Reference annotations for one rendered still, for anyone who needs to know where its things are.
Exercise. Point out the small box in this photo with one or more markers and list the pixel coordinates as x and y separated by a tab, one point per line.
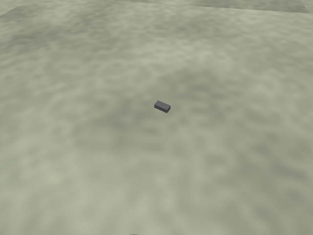
162	106

